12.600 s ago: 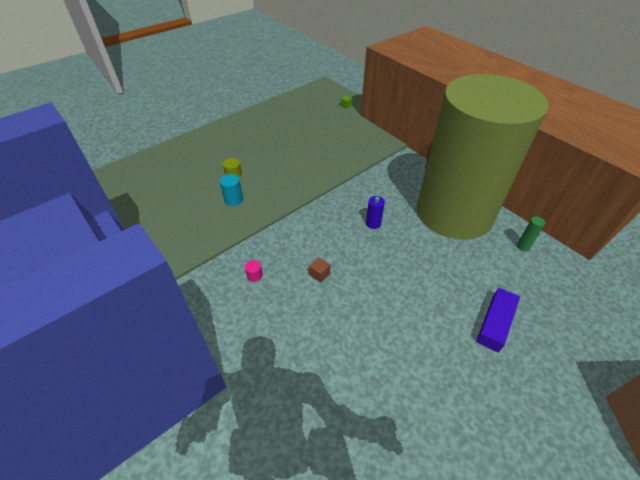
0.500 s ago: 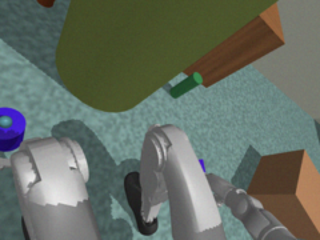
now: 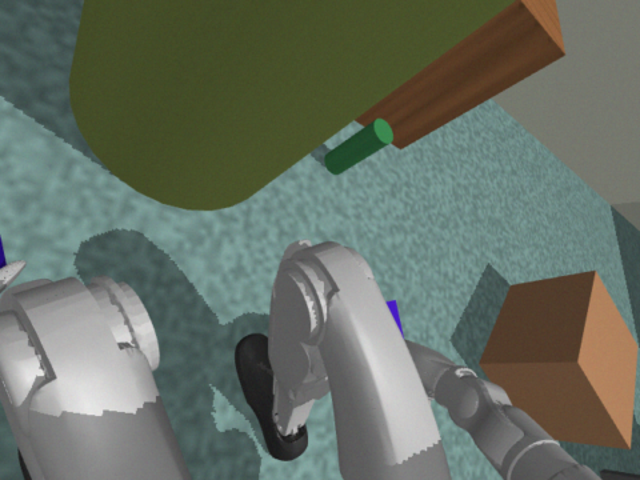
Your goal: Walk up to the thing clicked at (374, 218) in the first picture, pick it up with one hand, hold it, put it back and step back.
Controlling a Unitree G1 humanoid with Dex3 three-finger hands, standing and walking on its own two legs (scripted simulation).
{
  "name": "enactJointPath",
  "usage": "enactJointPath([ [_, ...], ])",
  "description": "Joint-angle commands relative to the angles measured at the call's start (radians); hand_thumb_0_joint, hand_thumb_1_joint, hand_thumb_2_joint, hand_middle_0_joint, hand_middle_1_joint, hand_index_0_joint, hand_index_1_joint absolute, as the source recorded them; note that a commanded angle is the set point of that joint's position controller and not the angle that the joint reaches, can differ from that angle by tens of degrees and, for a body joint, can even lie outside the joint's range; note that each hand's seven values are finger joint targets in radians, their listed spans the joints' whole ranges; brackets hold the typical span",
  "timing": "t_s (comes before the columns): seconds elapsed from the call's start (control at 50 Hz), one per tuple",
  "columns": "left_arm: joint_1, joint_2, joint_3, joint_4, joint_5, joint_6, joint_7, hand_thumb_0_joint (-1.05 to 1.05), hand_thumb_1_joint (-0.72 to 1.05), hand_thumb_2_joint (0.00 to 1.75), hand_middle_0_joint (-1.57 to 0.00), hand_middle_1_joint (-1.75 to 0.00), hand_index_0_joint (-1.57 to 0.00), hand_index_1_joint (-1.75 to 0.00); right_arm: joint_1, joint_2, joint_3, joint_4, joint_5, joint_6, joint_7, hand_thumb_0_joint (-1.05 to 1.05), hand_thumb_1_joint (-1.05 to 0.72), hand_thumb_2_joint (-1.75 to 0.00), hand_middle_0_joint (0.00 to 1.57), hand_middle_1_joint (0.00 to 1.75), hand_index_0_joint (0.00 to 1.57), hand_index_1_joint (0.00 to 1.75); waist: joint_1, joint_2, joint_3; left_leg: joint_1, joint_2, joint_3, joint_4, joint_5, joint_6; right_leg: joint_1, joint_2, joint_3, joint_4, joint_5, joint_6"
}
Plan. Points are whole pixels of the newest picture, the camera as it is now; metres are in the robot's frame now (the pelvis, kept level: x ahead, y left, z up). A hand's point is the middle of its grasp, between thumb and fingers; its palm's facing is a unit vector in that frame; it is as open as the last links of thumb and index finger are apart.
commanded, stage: close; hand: left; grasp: from the side
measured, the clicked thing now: out of the picture +0.39 +0.25 -0.19
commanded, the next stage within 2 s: settle in 0.28 s
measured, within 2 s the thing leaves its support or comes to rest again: leaves its support in 0.56 s
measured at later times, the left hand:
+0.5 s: hand out of the picture +0.35 +0.26 -0.19, palm faces +0.23 -0.97 -0.02, open 9.7 cm
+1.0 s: hand out of the picture +0.34 +0.27 -0.10, palm faces +0.23 -0.97 -0.03, open 9.8 cm
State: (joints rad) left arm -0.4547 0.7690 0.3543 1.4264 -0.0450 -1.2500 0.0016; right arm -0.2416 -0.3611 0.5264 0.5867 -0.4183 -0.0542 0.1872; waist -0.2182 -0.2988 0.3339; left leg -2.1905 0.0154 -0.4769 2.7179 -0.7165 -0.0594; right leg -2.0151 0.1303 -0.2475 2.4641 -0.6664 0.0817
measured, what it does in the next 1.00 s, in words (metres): stands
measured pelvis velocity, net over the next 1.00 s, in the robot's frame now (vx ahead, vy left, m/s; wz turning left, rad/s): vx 0.00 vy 0.00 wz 0.04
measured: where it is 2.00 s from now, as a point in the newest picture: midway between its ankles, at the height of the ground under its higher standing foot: (196, 461)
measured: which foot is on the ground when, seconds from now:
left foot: down 0.00-1.00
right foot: down 0.00-1.00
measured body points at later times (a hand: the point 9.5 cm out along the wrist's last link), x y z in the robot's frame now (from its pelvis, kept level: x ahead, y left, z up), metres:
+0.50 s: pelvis +0.00 +0.01 +0.00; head +0.19 +0.22 +0.34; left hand +0.33 +0.31 -0.19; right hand +0.21 -0.22 -0.01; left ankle +0.08 +0.13 -0.24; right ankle +0.14 -0.13 -0.23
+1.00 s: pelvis +0.00 +0.00 +0.02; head +0.17 +0.19 +0.39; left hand +0.32 +0.32 -0.10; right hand +0.23 -0.21 -0.02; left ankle +0.08 +0.13 -0.24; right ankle +0.14 -0.13 -0.24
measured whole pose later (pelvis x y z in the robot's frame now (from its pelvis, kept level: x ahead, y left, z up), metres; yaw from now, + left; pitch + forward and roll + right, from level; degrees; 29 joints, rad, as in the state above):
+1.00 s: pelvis +0.00 +0.00 +0.02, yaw +2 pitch +15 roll -17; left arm -0.33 0.60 0.24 0.93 -0.10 -0.99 0.00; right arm -0.13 -0.34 0.34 0.58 -0.28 -0.01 0.23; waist -0.12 -0.18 0.15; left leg -2.23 0.02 -0.39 2.62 -0.69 -0.03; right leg -2.04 0.09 -0.21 2.41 -0.68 0.05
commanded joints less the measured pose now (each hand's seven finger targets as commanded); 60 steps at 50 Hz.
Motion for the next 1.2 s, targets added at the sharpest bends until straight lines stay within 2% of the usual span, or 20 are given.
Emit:
enactJointPath([
  [0.0, -0.086, 0.106, 0.023, -0.092, -0.011, -0.048, 0.023, 0.0, 0.53, 0.78, -0.71, -0.7, -0.69, -0.71, 0.001, -0.37, -0.136, -0.027, 0.01, 0.016, -0.023, 0.0, -0.86, -0.89, 0.2, 0.3, 0.2, 0.3, -0.087, 0.511, -0.529, 0.365, 0.049, 0.174, -0.334, 0.117, 0.018, 0.223, 0.025, -0.154, -0.194, 0.217, -0.08],
  [0.12, -0.072, 0.112, 0.037, -0.136, -0.024, -0.044, 0.022, 0.0, 0.53, 0.88, -0.84, -0.84, -0.82, -0.85, -0.012, -0.366, -0.139, -0.043, 0.019, 0.02, -0.021, 0.0, -0.87, -0.89, 0.2, 0.3, 0.2, 0.3, -0.081, 0.505, -0.527, 0.343, 0.049, 0.176, -0.328, 0.1, 0.025, 0.228, 0.025, -0.151, -0.197, 0.207, -0.08],
  [0.4, -0.124, 0.062, -0.007, -0.178, -0.03, -0.046, 0.026, 0.0, 0.48, 1.17, -1.14, -1.19, -1.11, -1.22, -0.012, -0.378, -0.159, -0.049, 0.028, 0.025, -0.013, 0.0, -0.9, -0.9, 0.2, 0.3, 0.2, 0.3, -0.104, 0.521, -0.488, 0.373, 0.054, 0.147, -0.365, 0.058, 0.016, 0.178, 0.018, -0.162, -0.185, 0.166, -0.084],
  [0.42, -0.105, 0.075, 0.005, -0.193, -0.031, -0.048, 0.027, 0.0, 0.46, 1.18, -1.14, -1.21, -1.12, -1.23, -0.012, -0.377, -0.162, -0.046, 0.029, 0.026, -0.012, 0.0, -0.9, -0.9, 0.2, 0.3, 0.2, 0.3, -0.085, 0.529, -0.495, 0.378, 0.056, 0.149, -0.367, 0.058, 0.015, 0.175, 0.019, -0.158, -0.184, 0.165, -0.086],
  [0.46, -0.125, 0.052, -0.011, -0.199, -0.034, -0.049, 0.026, 0.0, 0.44, 1.22, -1.17, -1.24, -1.14, -1.27, -0.013, -0.373, -0.162, -0.054, 0.032, 0.027, -0.007, 0.0, -0.9, -0.9, 0.2, 0.3, 0.2, 0.3, -0.095, 0.533, -0.477, 0.37, 0.052, 0.148, -0.371, 0.045, 0.018, 0.173, 0.013, -0.156, -0.182, 0.155, -0.085],
  [0.56, -0.116, 0.084, 0.023, -0.286, -0.035, -0.045, 0.035, 0.0, 0.4, 1.25, -1.21, -1.28, -1.19, -1.31, 0.001, -0.381, -0.181, -0.064, 0.036, 0.033, -0.001, 0.0, -0.9, -0.9, 0.2, 0.3, 0.2, 0.3, -0.068, 0.597, -0.533, 0.425, 0.052, 0.153, -0.382, 0.078, 0.011, 0.184, 0.008, -0.144, -0.169, 0.175, -0.089],
  [0.68, -0.065, 0.048, -0.009, -0.41, -0.014, 0.016, 0.028, 0.0, 0.33, 1.25, -1.27, -1.33, -1.25, -1.36, 0.039, -0.366, -0.22, -0.054, 0.055, 0.043, 0.007, 0.0, -0.9, -0.9, 0.2, 0.3, 0.2, 0.3, -0.047, 0.656, -0.602, 0.461, 0.053, 0.168, -0.419, 0.113, -0.003, 0.149, 0.003, -0.125, -0.173, 0.207, -0.097],
  [0.7, -0.093, 0.014, -0.051, -0.447, -0.014, 0.028, 0.023, 0.0, 0.33, 1.25, -1.27, -1.34, -1.25, -1.37, 0.038, -0.365, -0.228, -0.065, 0.064, 0.045, 0.011, 0.0, -0.9, -0.9, 0.2, 0.3, 0.2, 0.3, -0.05, 0.659, -0.6, 0.46, 0.052, 0.167, -0.433, 0.1, -0.004, 0.133, -0.003, -0.123, -0.172, 0.195, -0.099],
  [0.74, -0.056, 0.017, -0.038, -0.479, -0.016, 0.059, 0.02, 0.0, 0.33, 1.24, -1.28, -1.33, -1.25, -1.36, 0.063, -0.356, -0.246, -0.051, 0.075, 0.047, 0.012, 0.0, -0.9, -0.9, 0.2, 0.3, 0.2, 0.3, -0.032, 0.665, -0.623, 0.459, 0.049, 0.177, -0.443, 0.099, -0.002, 0.132, -0.002, -0.111, -0.183, 0.197, -0.1],
  [0.84, -0.06, -0.091, -0.118, -0.584, -0.054, 0.136, 0.001, 0.0, 0.28, 1.19, -1.27, -1.3, -1.25, -1.33, 0.092, -0.326, -0.28, -0.052, 0.115, 0.044, 0.018, 0.0, -0.89, -0.9, 0.2, 0.3, 0.2, 0.3, -0.023, 0.612, -0.659, 0.413, 0.037, 0.199, -0.455, 0.072, 0.011, 0.121, -0.002, -0.087, -0.218, 0.182, -0.1],
  [0.86, -0.053, -0.054, -0.081, -0.615, -0.058, 0.15, 0.003, 0.0, 0.28, 1.2, -1.28, -1.31, -1.26, -1.33, 0.096, -0.328, -0.295, -0.052, 0.126, 0.041, 0.015, 0.0, -0.89, -0.9, 0.2, 0.3, 0.2, 0.3, 0.003, 0.612, -0.666, 0.402, 0.036, 0.205, -0.461, 0.055, 0.015, 0.107, -0.005, -0.081, -0.216, 0.166, -0.102],
  [0.88, -0.05, -0.092, -0.114, -0.616, -0.061, 0.165, -0.002, 0.0, 0.26, 1.2, -1.28, -1.32, -1.26, -1.34, 0.098, -0.314, -0.298, -0.047, 0.133, 0.042, 0.016, 0.0, -0.89, -0.9, 0.2, 0.3, 0.2, 0.3, -0.004, 0.59, -0.659, 0.371, 0.032, 0.209, -0.462, 0.027, 0.021, 0.102, -0.006, -0.076, -0.23, 0.148, -0.1],
  [0.9, -0.051, -0.069, -0.091, -0.657, -0.059, 0.177, 0.001, 0.0, 0.25, 1.2, -1.29, -1.32, -1.27, -1.35, 0.104, -0.315, -0.314, -0.05, 0.139, 0.039, 0.015, 0.0, -0.88, -0.89, 0.2, 0.3, 0.2, 0.3, 0.015, 0.595, -0.683, 0.374, 0.032, 0.216, -0.466, 0.025, 0.023, 0.101, -0.005, -0.069, -0.229, 0.147, -0.103],
  [0.94, -0.044, -0.108, -0.121, -0.69, -0.057, 0.206, -0.006, 0.0, 0.26, 1.19, -1.27, -1.31, -1.26, -1.33, 0.124, -0.292, -0.323, -0.04, 0.154, 0.043, 0.014, 0.0, -0.89, -0.89, 0.2, 0.3, 0.2, 0.3, 0.021, 0.595, -0.691, 0.365, 0.029, 0.223, -0.484, 0.004, 0.026, 0.089, -0.01, -0.06, -0.237, 0.125, -0.104],
  [1.02, -0.034, -0.096, -0.103, -0.82, -0.046, 0.263, -0.008, 0.0, 0.27, 1.21, -1.27, -1.33, -1.26, -1.35, 0.145, -0.27, -0.367, -0.049, 0.183, 0.048, 0.007, 0.0, -0.88, -0.89, 0.2, 0.3, 0.2, 0.3, 0.066, 0.613, -0.747, 0.382, 0.032, 0.24, -0.524, -0.031, 0.03, 0.065, -0.019, -0.035, -0.253, 0.09, -0.11],
  [1.08, 0.0, -0.171, -0.141, -0.809, -0.065, 0.312, -0.02, 0.0, 0.24, 1.22, -1.3, -1.35, -1.28, -1.37, 0.158, -0.252, -0.383, -0.057, 0.208, 0.051, 0.0, 0.0, -0.89, -0.89, 0.2, 0.3, 0.2, 0.3, 0.055, 0.572, -0.769, 0.364, 0.025, 0.258, -0.53, -0.017, 0.038, 0.078, -0.023, -0.018, -0.274, 0.101, -0.111],
  [1.1, -0.063, -0.138, -0.11, -0.895, -0.077, 0.314, -0.018, 0.0, 0.23, 1.22, -1.29, -1.34, -1.27, -1.37, 0.168, -0.244, -0.392, -0.053, 0.216, 0.052, -0.004, 0.0, -0.89, -0.9, 0.2, 0.3, 0.2, 0.3, 0.068, 0.575, -0.792, 0.358, 0.023, 0.267, -0.531, -0.018, 0.041, 0.078, -0.025, -0.012, -0.28, 0.096, -0.112],
  [1.12, 0.018, -0.171, -0.122, -0.838, -0.081, 0.334, -0.026, 0.0, 0.22, 1.22, -1.28, -1.34, -1.27, -1.37, 0.169, -0.237, -0.398, -0.057, 0.225, 0.053, -0.008, 0.0, -0.89, -0.9, 0.2, 0.3, 0.2, 0.3, 0.075, 0.553, -0.8, 0.346, 0.02, 0.276, -0.535, -0.01, 0.045, 0.106, -0.026, -0.005, -0.293, 0.1, -0.109],
  [1.14, -0.057, -0.117, -0.087, -0.947, -0.09, 0.334, -0.029, 0.0, 0.2, 1.21, -1.28, -1.34, -1.26, -1.36, 0.183, -0.232, -0.408, -0.045, 0.23, 0.054, -0.013, 0.0, -0.89, -0.9, 0.2, 0.3, 0.2, 0.3, 0.091, 0.559, -0.828, 0.342, 0.022, 0.286, -0.528, -0.008, 0.048, 0.11, -0.026, 0.005, -0.297, 0.097, -0.111],
  [1.18, 0.0, -0.164, -0.11, -0.884, -0.096, 0.363, -0.045, 0.0, 0.19, 1.22, -1.29, -1.36, -1.27, -1.38, 0.189, -0.223, -0.414, -0.045, 0.243, 0.056, -0.019, 0.0, -0.89, -0.9, 0.2, 0.3, 0.2, 0.3, 0.086, 0.521, -0.827, 0.317, 0.02, 0.296, -0.523, 0.007, 0.055, 0.123, -0.029, 0.014, -0.305, 0.107, -0.109],
])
